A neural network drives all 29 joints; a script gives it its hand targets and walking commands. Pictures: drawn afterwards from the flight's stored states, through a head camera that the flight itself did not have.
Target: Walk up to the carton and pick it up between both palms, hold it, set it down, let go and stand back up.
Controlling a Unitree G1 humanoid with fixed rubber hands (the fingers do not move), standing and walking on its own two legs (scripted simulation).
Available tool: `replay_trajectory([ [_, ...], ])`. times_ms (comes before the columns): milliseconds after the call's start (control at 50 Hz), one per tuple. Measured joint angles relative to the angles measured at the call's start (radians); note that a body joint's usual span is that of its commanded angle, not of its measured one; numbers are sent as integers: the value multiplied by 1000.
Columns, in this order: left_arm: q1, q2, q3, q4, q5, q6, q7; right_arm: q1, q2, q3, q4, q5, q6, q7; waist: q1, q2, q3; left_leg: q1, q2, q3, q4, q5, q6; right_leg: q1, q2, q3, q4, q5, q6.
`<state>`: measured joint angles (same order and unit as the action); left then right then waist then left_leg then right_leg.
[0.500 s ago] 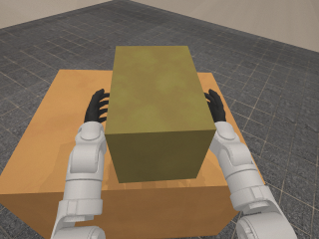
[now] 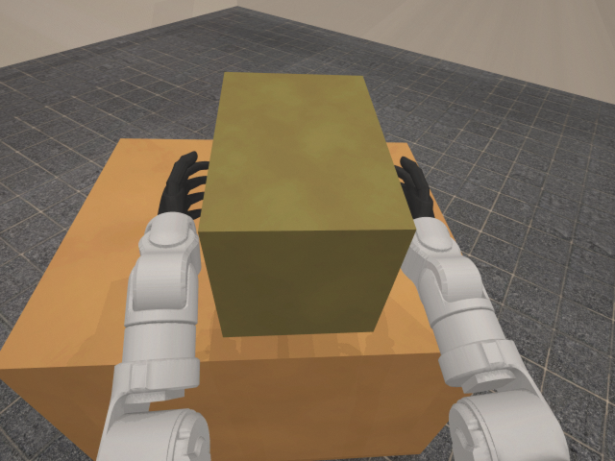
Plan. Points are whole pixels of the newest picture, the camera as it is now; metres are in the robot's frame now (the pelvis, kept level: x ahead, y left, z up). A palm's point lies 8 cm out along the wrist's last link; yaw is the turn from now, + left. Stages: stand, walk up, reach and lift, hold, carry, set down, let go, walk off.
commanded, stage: hold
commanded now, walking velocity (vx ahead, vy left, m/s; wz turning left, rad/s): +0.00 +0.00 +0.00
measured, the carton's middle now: (297, 198) +0.43 +0.00 +0.14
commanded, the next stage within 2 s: set down in 1.38 s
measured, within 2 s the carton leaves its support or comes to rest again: neither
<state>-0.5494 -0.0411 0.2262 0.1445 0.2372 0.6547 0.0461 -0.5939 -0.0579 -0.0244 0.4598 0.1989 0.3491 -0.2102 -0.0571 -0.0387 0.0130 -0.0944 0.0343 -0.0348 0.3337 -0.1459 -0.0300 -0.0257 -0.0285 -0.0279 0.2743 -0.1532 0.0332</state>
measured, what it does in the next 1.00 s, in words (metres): stands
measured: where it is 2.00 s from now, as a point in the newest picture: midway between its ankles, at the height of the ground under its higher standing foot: outside the picture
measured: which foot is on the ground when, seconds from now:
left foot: down 0.00-1.00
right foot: down 0.00-1.00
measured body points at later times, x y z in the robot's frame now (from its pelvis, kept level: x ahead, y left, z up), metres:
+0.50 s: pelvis +0.00 +0.00 +0.00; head -0.03 +0.03 +0.45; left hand +0.38 +0.15 +0.16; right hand +0.38 -0.15 +0.16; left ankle +0.03 +0.14 -0.75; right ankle +0.00 -0.14 -0.75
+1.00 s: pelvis +0.01 +0.00 +0.00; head -0.02 +0.03 +0.45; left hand +0.38 +0.16 +0.16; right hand +0.38 -0.14 +0.15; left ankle +0.03 +0.14 -0.75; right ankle +0.00 -0.14 -0.75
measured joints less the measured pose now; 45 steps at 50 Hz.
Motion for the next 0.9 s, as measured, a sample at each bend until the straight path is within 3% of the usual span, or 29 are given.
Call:
replay_trajectory([
  [180, -14, 13, 15, 27, 19, 25, -14, -33, 21, -15, 74, -15, -3, 9, 1, -30, 1, 17, 0, -4, -3, -2, -3, 14, 1, -1, 7, -8, -3],
  [380, 31, 20, -31, -45, -9, 28, 13, 4, -2, 16, -2, 38, -7, -4, -14, -14, 4, -5, -2, -18, 28, -19, 0, 16, 2, -11, -3, -8, 1],
  [560, -13, 3, 2, -1, 15, 43, -4, -20, -5, 4, 26, 15, 16, -1, -3, -7, 15, 9, -3, -3, 6, -11, 2, 10, 1, 8, 3, -8, 2],
  [740, 57, 11, -29, -98, -13, 43, 12, 18, -18, 43, -52, 59, 11, -18, -14, 6, -13, -3, 1, -14, 28, -29, -2, 13, 6, 0, -1, -16, 0],
  [900, -11, 2, 27, -15, 33, 60, -43, -21, 10, 5, 21, 4, 33, -10, -8, -14, 11, 45, -5, -14, -4, -17, -1, 47, 1, 2, -2, -21, -2],
])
